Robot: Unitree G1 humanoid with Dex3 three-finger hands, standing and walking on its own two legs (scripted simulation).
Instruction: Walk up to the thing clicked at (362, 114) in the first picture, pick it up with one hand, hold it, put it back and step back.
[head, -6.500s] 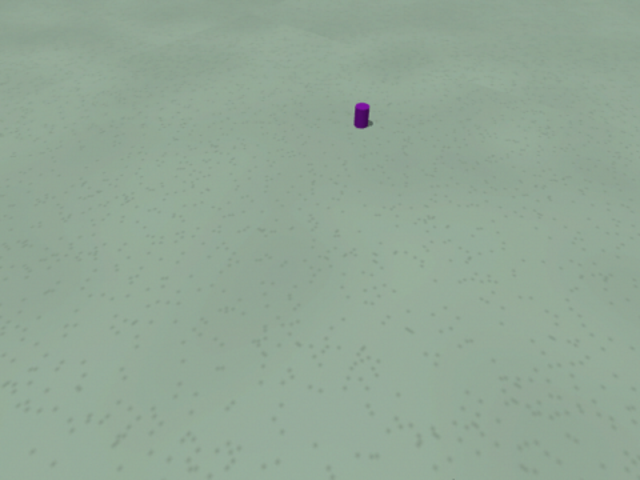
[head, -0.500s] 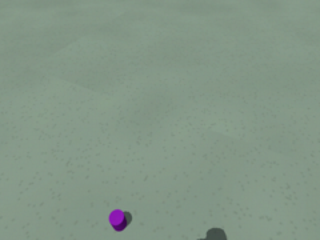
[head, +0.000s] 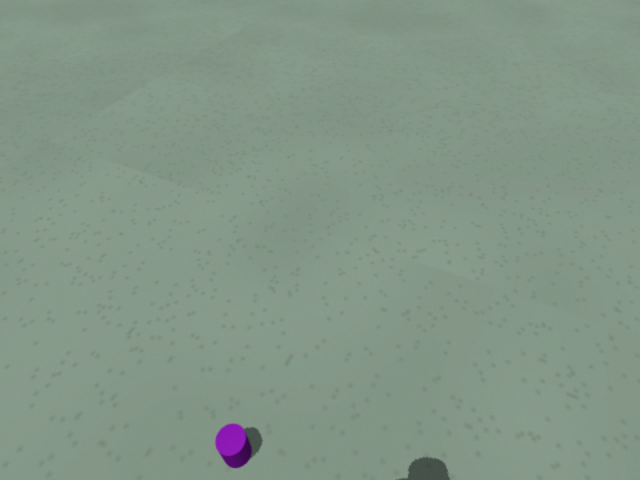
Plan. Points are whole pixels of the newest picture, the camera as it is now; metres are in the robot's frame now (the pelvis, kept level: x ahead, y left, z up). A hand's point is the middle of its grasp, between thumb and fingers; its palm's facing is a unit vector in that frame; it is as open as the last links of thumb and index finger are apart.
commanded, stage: walk up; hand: left
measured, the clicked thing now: (234, 446) +0.39 +0.26 -0.72
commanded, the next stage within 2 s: stand in 0.10 s
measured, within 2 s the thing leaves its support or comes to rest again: neither
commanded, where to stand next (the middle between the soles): +0.03 +0.01 m, yaw +2 degrees
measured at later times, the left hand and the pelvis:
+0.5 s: hand out of the picture +0.07 +0.26 -0.15, palm faces +0.00 -0.94 -0.34, open 7.4 cm; pelvis +0.00 +0.00 +0.00, yaw +1 degrees
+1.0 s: hand out of the picture +0.07 +0.25 -0.16, palm faces +0.00 -0.94 -0.34, open 7.4 cm; pelvis +0.00 +0.00 +0.00, yaw +2 degrees
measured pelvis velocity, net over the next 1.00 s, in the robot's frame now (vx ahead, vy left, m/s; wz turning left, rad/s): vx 0.00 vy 0.00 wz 0.03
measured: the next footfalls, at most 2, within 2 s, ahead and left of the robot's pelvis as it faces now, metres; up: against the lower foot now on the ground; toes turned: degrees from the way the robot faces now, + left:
none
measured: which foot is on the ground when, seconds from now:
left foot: down 0.00-1.00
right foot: down 0.00-1.00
